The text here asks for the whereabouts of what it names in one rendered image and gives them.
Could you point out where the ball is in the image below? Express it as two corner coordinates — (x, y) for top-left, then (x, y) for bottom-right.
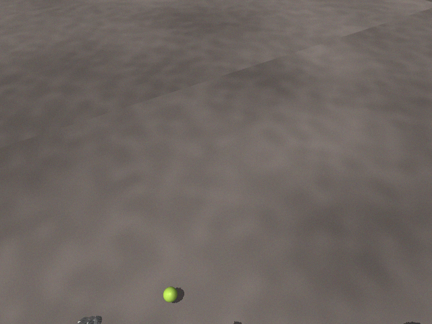
(163, 287), (178, 302)

